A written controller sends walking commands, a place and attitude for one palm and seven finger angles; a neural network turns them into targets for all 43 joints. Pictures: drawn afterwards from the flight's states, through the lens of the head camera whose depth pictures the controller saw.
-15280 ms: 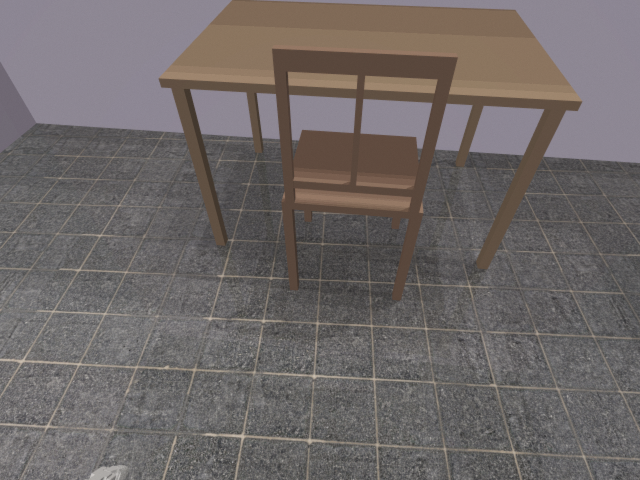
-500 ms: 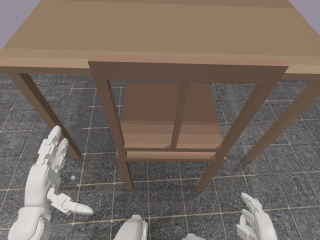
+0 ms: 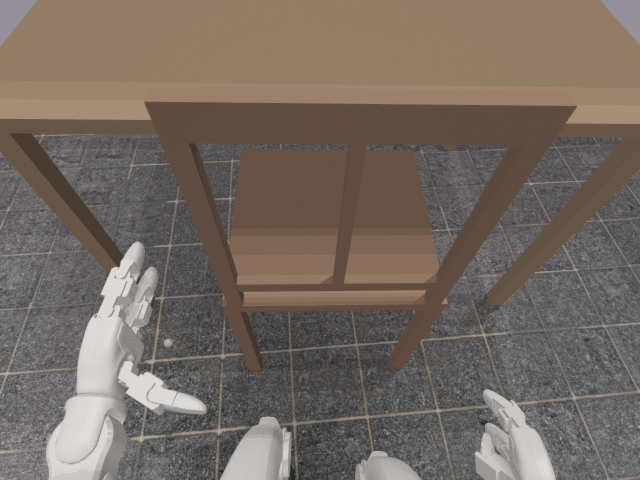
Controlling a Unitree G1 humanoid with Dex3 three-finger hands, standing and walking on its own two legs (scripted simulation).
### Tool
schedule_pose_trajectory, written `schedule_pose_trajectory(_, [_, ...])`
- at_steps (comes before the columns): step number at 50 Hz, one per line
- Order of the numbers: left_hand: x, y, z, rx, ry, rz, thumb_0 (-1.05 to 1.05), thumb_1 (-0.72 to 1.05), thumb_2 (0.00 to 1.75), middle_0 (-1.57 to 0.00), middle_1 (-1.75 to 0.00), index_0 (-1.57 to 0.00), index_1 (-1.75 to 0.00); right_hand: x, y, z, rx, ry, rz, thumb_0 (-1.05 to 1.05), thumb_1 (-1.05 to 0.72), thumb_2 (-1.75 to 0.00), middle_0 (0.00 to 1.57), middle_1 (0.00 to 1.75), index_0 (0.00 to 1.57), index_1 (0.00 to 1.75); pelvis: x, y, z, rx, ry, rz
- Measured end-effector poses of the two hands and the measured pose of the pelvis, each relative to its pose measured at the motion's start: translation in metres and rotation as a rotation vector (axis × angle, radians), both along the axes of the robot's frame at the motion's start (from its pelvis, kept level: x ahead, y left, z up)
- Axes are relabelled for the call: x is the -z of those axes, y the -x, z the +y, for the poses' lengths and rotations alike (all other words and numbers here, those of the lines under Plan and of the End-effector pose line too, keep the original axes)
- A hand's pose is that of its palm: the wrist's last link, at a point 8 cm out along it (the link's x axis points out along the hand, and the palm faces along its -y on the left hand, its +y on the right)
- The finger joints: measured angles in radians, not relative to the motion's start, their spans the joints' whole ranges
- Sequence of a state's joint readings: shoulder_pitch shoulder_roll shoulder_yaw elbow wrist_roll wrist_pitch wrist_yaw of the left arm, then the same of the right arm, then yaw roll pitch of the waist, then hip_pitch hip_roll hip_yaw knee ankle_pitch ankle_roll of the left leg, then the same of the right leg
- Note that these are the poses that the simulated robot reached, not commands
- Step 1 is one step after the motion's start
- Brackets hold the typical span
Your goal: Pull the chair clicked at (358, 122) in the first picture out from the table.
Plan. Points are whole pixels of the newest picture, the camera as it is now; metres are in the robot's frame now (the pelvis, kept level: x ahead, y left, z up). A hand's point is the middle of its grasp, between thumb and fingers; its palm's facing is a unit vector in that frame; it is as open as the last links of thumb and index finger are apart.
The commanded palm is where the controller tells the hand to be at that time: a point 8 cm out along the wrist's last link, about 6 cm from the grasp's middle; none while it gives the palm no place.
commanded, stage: aim the fingers beside a spindle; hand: left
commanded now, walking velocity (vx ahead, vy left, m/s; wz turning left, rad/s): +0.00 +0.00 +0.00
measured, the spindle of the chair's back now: (346, 225) +0.45 -0.01 +0.02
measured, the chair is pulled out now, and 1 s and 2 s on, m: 0.00 0.00 0.00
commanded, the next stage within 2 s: none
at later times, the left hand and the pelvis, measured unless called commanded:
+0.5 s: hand (191, 333) +0.28 +0.17 +0.02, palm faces +0.05 -1.00 -0.02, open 16.9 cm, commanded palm +0.26 +0.22 +0.02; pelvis +0.00 +0.01 -0.01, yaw +0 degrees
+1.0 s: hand (220, 334) +0.29 +0.14 +0.00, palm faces +0.04 -1.00 -0.01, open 16.9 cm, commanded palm +0.27 +0.20 +0.01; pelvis +0.00 +0.01 -0.02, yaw -1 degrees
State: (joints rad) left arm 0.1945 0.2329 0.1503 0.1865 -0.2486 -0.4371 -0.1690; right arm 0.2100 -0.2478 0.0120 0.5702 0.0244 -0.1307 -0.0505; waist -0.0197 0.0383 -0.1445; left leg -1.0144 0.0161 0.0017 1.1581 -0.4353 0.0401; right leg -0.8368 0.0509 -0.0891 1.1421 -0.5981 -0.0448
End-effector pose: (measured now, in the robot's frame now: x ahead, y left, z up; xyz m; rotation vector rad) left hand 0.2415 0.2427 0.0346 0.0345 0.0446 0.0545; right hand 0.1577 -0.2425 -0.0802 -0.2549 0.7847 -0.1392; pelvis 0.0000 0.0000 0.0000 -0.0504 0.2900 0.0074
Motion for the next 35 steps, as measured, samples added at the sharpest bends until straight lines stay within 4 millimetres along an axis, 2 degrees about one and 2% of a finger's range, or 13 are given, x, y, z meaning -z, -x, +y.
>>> schedule_pose_trajectory(6, [-0.003, -0.008, 0.0, -0.011, -0.001, -0.03, -0.01, -0.5, 0.3, -0.07, -0.08, -0.06, -0.08, 0.004, 0.003, 0.0, 0.005, -0.004, 0.019, 0.01, -0.91, -0.89, 0.2, 0.3, 0.2, 0.3, 0.002, -0.001, 0.001, 0.001, 0.002, 0.007])
schedule_pose_trajectory(15, [0.014, -0.01, -0.012, 0.012, 0.025, 0.019, -0.01, -0.5, 0.3, -0.06, -0.08, -0.06, -0.08, 0.007, 0.002, 0.003, 0.008, -0.002, 0.029, 0.01, -0.91, -0.89, 0.2, 0.3, 0.2, 0.3, 0.005, -0.002, 0.005, 0.006, 0.002, 0.021])
schedule_pose_trajectory(24, [0.015, -0.017, -0.016, -0.002, 0.011, -0.042, -0.01, -0.5, 0.3, -0.07, -0.08, -0.06, -0.08, 0.015, -0.004, 0.01, -0.019, -0.003, 0.041, 0.01, -0.91, -0.89, 0.2, 0.3, 0.2, 0.3, 0.012, 0.0, 0.009, 0.001, 0.009, 0.035])
schedule_pose_trajectory(30, [0.029, -0.026, -0.031, 0.035, 0.035, 0.005, -0.01, -0.5, 0.3, -0.06, -0.08, -0.06, -0.08, 0.02, -0.006, 0.016, -0.019, -0.015, 0.053, 0.01, -0.91, -0.89, 0.2, 0.3, 0.2, 0.3, 0.016, 0.001, 0.011, 0.003, 0.012, 0.046])
schedule_pose_trajectory(35, [0.024, -0.028, -0.039, 0.026, 0.028, -0.017, -0.02, -0.5, 0.3, -0.07, -0.08, -0.06, -0.08, 0.023, -0.003, 0.019, -0.016, -0.027, 0.066, 0.01, -0.91, -0.89, 0.2, 0.3, 0.2, 0.3, 0.016, 0.0, 0.012, 0.009, 0.009, 0.05])
